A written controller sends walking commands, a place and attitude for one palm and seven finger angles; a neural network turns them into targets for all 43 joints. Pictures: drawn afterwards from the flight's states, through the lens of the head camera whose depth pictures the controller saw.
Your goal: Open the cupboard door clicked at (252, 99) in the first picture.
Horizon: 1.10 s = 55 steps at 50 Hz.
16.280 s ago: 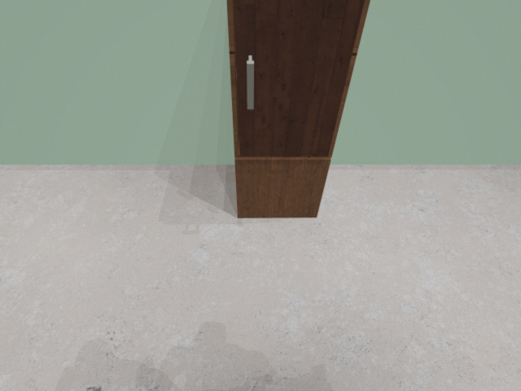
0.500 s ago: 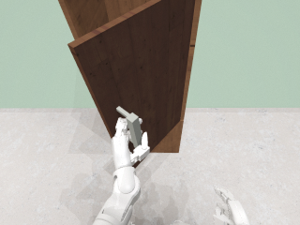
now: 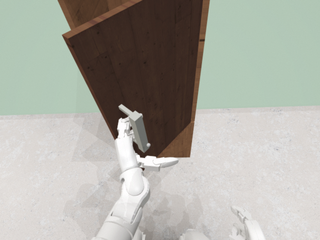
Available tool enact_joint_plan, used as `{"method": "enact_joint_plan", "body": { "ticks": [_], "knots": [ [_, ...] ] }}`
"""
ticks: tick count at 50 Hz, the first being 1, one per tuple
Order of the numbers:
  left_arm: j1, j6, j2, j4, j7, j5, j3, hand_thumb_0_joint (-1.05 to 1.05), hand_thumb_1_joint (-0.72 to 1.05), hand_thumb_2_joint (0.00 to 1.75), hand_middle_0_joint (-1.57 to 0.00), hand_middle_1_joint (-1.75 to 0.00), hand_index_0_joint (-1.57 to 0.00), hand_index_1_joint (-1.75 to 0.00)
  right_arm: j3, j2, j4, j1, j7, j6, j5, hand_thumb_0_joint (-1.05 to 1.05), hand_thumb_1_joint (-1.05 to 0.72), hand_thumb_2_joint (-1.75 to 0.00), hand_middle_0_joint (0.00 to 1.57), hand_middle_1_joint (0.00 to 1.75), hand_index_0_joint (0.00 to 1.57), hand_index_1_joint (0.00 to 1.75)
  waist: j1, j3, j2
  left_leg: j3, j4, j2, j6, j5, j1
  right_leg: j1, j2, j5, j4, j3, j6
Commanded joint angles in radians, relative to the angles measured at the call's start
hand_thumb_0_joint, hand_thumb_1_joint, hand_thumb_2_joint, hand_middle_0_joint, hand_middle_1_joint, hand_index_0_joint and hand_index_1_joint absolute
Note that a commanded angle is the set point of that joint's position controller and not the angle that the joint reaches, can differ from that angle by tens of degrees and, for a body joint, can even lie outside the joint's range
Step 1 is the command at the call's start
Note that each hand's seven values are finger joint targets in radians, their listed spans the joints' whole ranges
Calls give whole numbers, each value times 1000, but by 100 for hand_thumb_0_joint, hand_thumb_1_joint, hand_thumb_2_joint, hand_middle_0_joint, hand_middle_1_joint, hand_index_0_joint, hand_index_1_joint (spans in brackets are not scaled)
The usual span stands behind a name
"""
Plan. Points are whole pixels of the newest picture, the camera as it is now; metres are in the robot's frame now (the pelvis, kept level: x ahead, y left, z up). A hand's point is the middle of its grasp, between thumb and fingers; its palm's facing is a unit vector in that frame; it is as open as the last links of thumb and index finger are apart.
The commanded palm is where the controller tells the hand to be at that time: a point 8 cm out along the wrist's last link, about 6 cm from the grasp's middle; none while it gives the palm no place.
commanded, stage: open thumb and fingers to let go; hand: left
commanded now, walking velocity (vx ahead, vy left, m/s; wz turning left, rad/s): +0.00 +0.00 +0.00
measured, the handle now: (134, 129) +0.38 +0.07 +0.06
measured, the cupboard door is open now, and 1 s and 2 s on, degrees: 48 49 49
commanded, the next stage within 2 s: slide the hand sideways off the handle in 0.18 s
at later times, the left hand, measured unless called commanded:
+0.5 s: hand (145, 157) +0.31 +0.04 +0.05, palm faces -0.16 -0.99 +0.00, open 16.2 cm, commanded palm +0.29 +0.08 +0.05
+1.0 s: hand (133, 170) +0.28 +0.07 +0.05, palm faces -0.09 -1.00 +0.00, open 16.3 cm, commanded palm +0.25 +0.12 +0.05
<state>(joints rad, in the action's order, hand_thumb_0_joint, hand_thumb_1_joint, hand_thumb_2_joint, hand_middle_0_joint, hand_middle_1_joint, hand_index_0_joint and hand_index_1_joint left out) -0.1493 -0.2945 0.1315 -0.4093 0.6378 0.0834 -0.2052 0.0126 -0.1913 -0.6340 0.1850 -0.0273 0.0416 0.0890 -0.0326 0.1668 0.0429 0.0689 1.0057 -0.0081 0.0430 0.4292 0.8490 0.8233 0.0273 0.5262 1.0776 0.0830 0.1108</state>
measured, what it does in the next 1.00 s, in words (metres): shifts its weight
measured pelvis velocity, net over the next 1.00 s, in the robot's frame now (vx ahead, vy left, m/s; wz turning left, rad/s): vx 0.00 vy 0.07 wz -0.05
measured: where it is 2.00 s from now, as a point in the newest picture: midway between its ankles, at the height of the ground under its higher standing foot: outside the picture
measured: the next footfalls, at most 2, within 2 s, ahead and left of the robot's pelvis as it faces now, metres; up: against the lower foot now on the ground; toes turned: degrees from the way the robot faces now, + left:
none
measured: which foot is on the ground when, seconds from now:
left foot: down 0.00-1.00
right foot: down 0.00-1.00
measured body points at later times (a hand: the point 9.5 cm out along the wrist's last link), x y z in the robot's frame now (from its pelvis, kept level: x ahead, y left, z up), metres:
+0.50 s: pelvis +0.00 +0.05 -0.01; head +0.06 +0.02 +0.44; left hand +0.31 +0.09 +0.05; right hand +0.15 -0.18 -0.12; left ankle +0.04 +0.17 -0.66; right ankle +0.00 -0.04 -0.66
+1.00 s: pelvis +0.00 +0.07 -0.01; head +0.06 +0.06 +0.44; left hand +0.28 +0.12 +0.05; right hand +0.17 -0.16 -0.10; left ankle +0.04 +0.17 -0.66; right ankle +0.00 -0.04 -0.66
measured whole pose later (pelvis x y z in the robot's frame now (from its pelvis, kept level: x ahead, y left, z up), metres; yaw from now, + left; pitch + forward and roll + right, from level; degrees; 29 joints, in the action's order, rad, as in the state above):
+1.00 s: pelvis +0.00 +0.07 -0.01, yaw -3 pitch +14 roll +0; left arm 0.12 -0.34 0.05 -0.15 0.31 0.10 -0.35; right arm -0.01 -0.19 -0.45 0.23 -0.05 -0.05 0.03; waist -0.01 0.15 0.03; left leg 0.01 1.11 -0.02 -0.02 0.49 0.86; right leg 0.82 0.01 0.54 1.11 0.02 0.02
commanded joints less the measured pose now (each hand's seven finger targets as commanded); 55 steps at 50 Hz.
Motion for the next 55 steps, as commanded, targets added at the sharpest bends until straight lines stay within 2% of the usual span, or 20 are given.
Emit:
{"method": "enact_joint_plan", "body": {
  "ticks": [1, 5, 8, 14, 15, 16, 17, 20, 22, 23, 28, 30, 32, 37, 39, 42, 45, 46, 48, 55],
  "knots": [
    [-236, -50, 98, 186, 28, 5, 53, 0, -50, 30, -21, -65, -21, -65, 23, -67, 147, -62, 6, 53, -7, 0, -90, -90, 20, 30, 20, 30, -2, 280, -198, -38, -16, -33, -43, -98, -61, -264, -105, -373, -289, -197, -133],
    [-236, -43, 140, 178, 36, 6, 25, 0, -50, 30, -18, -45, -18, -45, 21, -62, 150, -63, -2, 54, -4, 0, -90, -90, 20, 30, 20, 30, -2, 279, -167, -48, -21, -32, -43, -110, -89, -239, -91, -370, -274, -163, -125],
    [-251, -39, 126, 173, 47, 7, 41, 0, -50, 30, -15, -30, -15, -30, 22, -63, 148, -63, -3, 54, -4, 0, -90, -90, 20, 30, 20, 30, 2, 287, -167, -50, -25, -31, -43, -117, -103, -227, -80, -350, -263, -139, -116],
    [-300, -18, 191, 129, 65, 12, 1, 0, -50, 30, -15, -30, -15, -30, 18, -60, 141, -81, -14, 55, -2, 0, -90, -90, 20, 30, 20, 30, -4, 256, -128, -56, -29, -26, -46, -127, -141, -147, -46, -276, -234, -74, -92],
    [-282, -78, 93, 192, -169, 144, -279, 0, -50, 30, -15, -30, -15, -30, 26, -108, 142, 8, -18, 33, -12, 0, -90, -90, 20, 30, 20, 30, -114, 188, -183, -55, -20, -27, -70, -133, -139, -109, -49, -393, -205, -99, -98],
    [-337, -148, 30, 276, -282, 91, -206, 0, -50, 30, -15, -30, -15, -30, 47, -108, 179, 20, -19, 28, -24, 0, -90, -90, 20, 30, 20, 30, -73, 302, -134, -54, -1, -35, -76, -179, -146, -164, -58, -466, -173, -108, -87],
    [-322, -193, 4, 294, -367, 69, -202, 0, -50, 30, -15, -30, -15, -30, 46, -106, 191, 15, -17, 28, -31, 0, -90, -90, 20, 30, 20, 30, -62, 352, -96, -57, 11, -32, -75, -187, -164, -187, -63, -503, -155, -119, -89],
    [-227, -214, 38, 266, -462, -38, -166, 0, -50, 30, -15, -30, -15, -30, 38, -97, 233, 22, -16, 22, -58, 0, -90, -90, 20, 30, 20, 30, -39, 318, -110, -57, -2, -27, -73, -152, -189, -159, -47, -400, -175, -102, -87],
    [-224, -185, 76, 254, -442, -92, -159, 0, -50, 30, -15, -30, -15, -30, 31, -101, 249, 10, -19, 16, -70, 0, -90, -90, 20, 30, 20, 30, -39, 249, -101, -53, -26, -21, -70, -114, -202, -103, -31, -277, -193, -75, -81],
    [-205, -174, 51, 260, -419, -99, -122, 0, -50, 30, -15, -30, -15, -30, 33, -108, 253, 11, -18, 10, -69, 0, -90, -90, 20, 30, 20, 30, -27, 250, -132, -49, -35, -18, -69, -109, -199, -108, -28, -249, -192, -68, -81],
    [-131, -159, 45, 330, -311, -4, -140, 0, -50, 30, -15, -30, -15, -30, 40, -111, 280, 12, -35, -12, -60, 0, -90, -90, 20, 30, 20, 30, -12, 279, -120, -36, -32, -7, -67, -158, -208, -84, -19, -270, -138, -44, -70],
    [-96, -154, 41, 322, -286, 26, -148, 0, -50, 30, -15, -30, -15, -30, 40, -111, 286, 9, -39, -21, -58, 0, -90, -90, 20, 30, 20, 30, -14, 254, -140, -37, -30, -6, -68, -137, -187, -77, -18, -251, -142, -45, -70],
    [-90, -153, 23, 346, -275, 48, -143, 0, -50, 30, -15, -30, -15, -30, 38, -112, 297, 1, -38, -29, -58, 0, -90, -90, 20, 30, 20, 30, -1, 259, -111, -36, -37, -5, -65, -124, -193, -69, -17, -226, -131, -43, -65],
    [-25, -127, 32, 379, -279, 34, -150, 0, -50, 30, -15, -30, -15, -30, 28, -107, 313, -16, -28, -47, -65, 0, -90, -90, 20, 30, 20, 30, 11, 245, -85, -34, -60, -3, -61, -112, -209, -81, -10, -205, -140, -38, -63],
    [-9, -116, 24, 384, -289, 22, -149, 0, -50, 30, -15, -30, -15, -30, 25, -109, 315, -18, -23, -50, -69, 0, -90, -90, 20, 30, 20, 30, 1, 218, -115, -32, -63, -2, -64, -97, -199, -85, -10, -195, -156, -39, -66],
    [33, -122, 41, 445, -303, 20, -177, 0, -50, 30, -15, -30, -15, -30, 26, -105, 324, -14, -22, -43, -70, 0, -90, -90, 20, 30, 20, 30, 1, 238, -90, -26, -59, 2, -62, -128, -227, -78, -8, -221, -139, -32, -65],
    [81, -118, 20, 466, -321, 24, -176, 0, -50, 30, -15, -30, -15, -30, 23, -106, 333, -11, -21, -40, -71, 0, -90, -90, 20, 30, 20, 30, 1, 207, -100, -24, -59, 0, -61, -118, -201, -83, -10, -217, -141, -33, -65],
    [68, -118, 8, 481, -326, 26, -176, 0, -50, 30, -15, -30, -15, -30, 22, -108, 335, -6, -18, -39, -71, 0, -90, -90, 20, 30, 20, 30, -12, 210, -104, -23, -53, 2, -64, -108, -207, -71, -9, -208, -141, -35, -68],
    [130, -120, -3, 499, -333, 32, -165, 0, -50, 30, -15, -30, -15, -30, 22, -105, 341, -8, -16, -36, -70, 0, -90, -90, 20, 30, 20, 30, 8, 223, -97, -24, -54, -2, -61, -125, -206, -86, -9, -224, -132, -34, -65],
    [274, -114, -71, 606, -379, -2, -120, 0, -50, 30, -15, -30, -15, -30, 12, -99, 366, -8, -1, -29, -70, 0, -90, -90, 20, 30, 20, 30, 17, 210, -104, -41, -40, -11, -64, -136, -180, -128, -13, -274, -147, -53, -71]
  ]
}}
